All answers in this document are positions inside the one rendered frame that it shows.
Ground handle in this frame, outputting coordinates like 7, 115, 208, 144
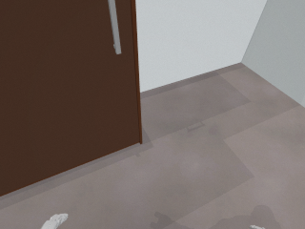
108, 0, 121, 54

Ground left robot hand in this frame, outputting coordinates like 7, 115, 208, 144
40, 213, 69, 229

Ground wardrobe door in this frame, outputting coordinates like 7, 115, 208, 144
0, 0, 140, 195

